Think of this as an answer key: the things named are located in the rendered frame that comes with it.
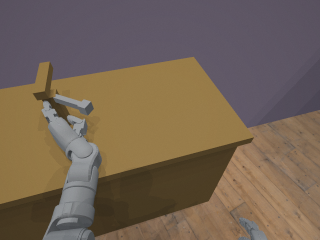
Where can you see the tap lever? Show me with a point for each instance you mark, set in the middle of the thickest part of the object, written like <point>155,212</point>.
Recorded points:
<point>85,107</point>

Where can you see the left robot hand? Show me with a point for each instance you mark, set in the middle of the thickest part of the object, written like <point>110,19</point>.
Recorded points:
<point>60,130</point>

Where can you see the counter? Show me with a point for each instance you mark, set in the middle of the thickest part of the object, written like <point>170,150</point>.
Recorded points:
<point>164,131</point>

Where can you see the robot left forearm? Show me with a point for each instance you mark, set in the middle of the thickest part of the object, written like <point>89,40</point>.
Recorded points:
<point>76,207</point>

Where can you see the right robot hand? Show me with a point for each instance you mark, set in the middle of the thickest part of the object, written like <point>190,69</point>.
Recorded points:
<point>252,229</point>

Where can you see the robot left upper arm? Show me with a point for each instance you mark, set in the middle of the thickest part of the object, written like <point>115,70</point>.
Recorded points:
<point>71,234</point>

